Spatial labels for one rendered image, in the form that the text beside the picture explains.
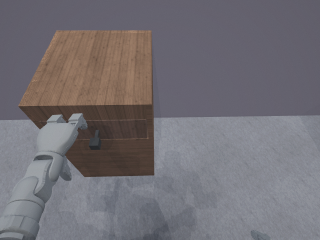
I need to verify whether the left robot forearm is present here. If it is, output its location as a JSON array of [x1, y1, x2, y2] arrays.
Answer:
[[0, 151, 64, 240]]

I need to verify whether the cabinet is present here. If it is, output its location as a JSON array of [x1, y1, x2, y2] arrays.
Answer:
[[18, 30, 155, 177]]

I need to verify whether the drawer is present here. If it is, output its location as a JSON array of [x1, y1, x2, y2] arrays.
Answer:
[[39, 119, 148, 140]]

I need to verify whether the handle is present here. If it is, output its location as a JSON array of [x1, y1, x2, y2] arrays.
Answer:
[[89, 130, 102, 150]]

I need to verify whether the left robot hand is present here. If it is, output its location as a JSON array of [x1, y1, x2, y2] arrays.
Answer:
[[36, 113, 88, 181]]

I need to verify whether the right robot hand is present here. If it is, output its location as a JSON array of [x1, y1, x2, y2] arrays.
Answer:
[[251, 230, 272, 240]]

